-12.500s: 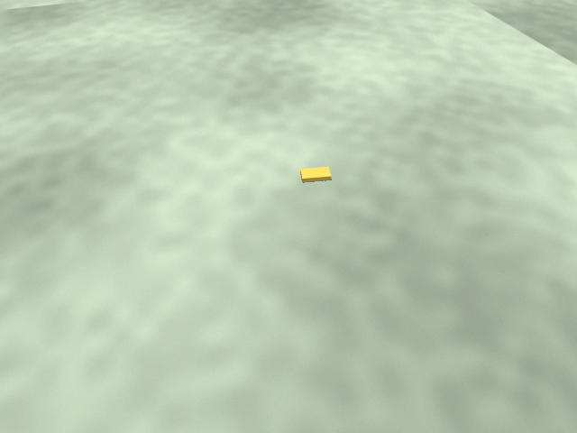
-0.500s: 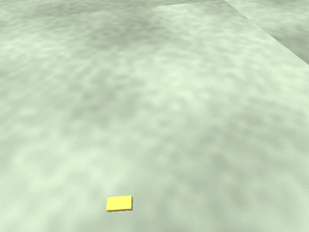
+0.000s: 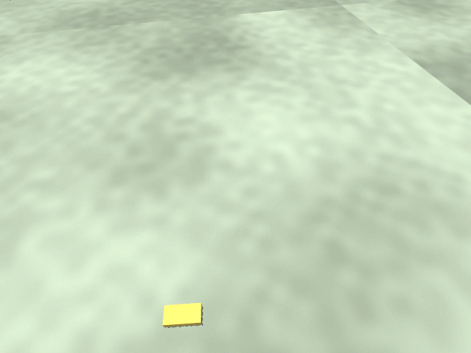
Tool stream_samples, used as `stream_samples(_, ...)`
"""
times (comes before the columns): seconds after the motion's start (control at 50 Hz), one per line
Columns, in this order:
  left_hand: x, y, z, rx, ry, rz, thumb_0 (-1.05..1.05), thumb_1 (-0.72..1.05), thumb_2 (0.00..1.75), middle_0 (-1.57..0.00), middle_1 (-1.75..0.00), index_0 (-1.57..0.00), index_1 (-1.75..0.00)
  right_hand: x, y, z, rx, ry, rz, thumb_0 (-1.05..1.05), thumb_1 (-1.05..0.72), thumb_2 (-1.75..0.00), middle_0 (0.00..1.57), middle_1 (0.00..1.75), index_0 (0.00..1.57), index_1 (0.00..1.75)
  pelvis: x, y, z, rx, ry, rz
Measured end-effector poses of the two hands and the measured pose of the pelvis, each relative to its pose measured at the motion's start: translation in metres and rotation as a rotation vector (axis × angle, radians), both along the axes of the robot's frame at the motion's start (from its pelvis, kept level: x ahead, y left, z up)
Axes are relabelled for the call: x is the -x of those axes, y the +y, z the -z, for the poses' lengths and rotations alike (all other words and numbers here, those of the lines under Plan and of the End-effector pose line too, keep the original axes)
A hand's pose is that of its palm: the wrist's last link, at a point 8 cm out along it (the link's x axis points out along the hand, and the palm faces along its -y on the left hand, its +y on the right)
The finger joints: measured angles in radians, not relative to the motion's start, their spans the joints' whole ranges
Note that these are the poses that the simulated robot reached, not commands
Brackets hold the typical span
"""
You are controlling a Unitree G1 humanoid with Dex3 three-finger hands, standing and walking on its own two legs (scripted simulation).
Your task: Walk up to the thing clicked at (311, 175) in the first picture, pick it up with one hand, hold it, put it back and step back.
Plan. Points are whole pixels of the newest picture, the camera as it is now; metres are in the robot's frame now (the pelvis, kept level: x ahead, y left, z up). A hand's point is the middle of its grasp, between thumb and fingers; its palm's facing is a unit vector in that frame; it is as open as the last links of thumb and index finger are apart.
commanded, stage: walk up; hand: left
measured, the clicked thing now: (182, 314) +0.41 +0.25 -0.77
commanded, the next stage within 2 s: stand in 0.42 s
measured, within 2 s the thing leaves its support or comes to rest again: neither
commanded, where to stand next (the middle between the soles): +0.03 +0.00 m, yaw +2 degrees
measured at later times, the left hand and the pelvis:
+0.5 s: hand out of the picture +0.08 +0.26 -0.15, palm faces -0.01 -0.94 -0.34, open 7.4 cm; pelvis +0.00 +0.00 +0.00, yaw +0 degrees
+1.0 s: hand out of the picture +0.05 +0.26 -0.15, palm faces -0.03 -0.94 -0.35, open 7.4 cm; pelvis -0.02 +0.00 +0.00, yaw +0 degrees
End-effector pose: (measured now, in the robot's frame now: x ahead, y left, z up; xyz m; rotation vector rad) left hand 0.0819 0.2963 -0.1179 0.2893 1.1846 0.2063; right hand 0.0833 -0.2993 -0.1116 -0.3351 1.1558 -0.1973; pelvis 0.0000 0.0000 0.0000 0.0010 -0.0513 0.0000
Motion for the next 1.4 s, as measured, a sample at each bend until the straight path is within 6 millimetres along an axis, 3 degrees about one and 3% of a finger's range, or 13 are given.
stream_samples(0.4, 0.014, 0.005, 0.000, -0.006, 0.046, -0.005, 0.00, 0.90, 0.90, -0.21, -0.30, -0.20, -0.30, 0.020, 0.006, 0.006, -0.016, 0.055, 0.025, 0.00, -0.91, -0.90, 0.20, 0.30, 0.21, 0.30, 0.002, 0.004, -0.002, -0.001, 0.002, 0.004)
stream_samples(0.7, 0.014, 0.005, -0.005, -0.024, 0.027, 0.020, 0.00, 0.90, 0.90, -0.21, -0.30, -0.20, -0.30, 0.021, 0.008, 0.007, -0.028, 0.062, 0.023, 0.00, -0.91, -0.90, 0.20, 0.30, 0.20, 0.30, 0.011, 0.005, -0.003, 0.000, 0.002, 0.000)
stream_samples(1.08, 0.037, 0.008, -0.002, -0.023, 0.060, 0.018, 0.00, 0.90, 0.90, -0.21, -0.30, -0.20, -0.30, 0.039, 0.008, 0.008, -0.027, 0.097, 0.027, 0.00, -0.91, -0.90, 0.20, 0.30, 0.20, 0.30, 0.019, 0.006, -0.003, 0.002, 0.006, -0.004)
stream_samples(1.4, 0.035, 0.009, -0.001, -0.019, 0.056, 0.027, 0.00, 0.90, 0.90, -0.21, -0.30, -0.20, -0.30, 0.039, 0.011, 0.008, -0.026, 0.099, 0.027, 0.00, -0.91, -0.90, 0.20, 0.30, 0.20, 0.30, 0.018, 0.009, -0.003, 0.000, 0.010, -0.004)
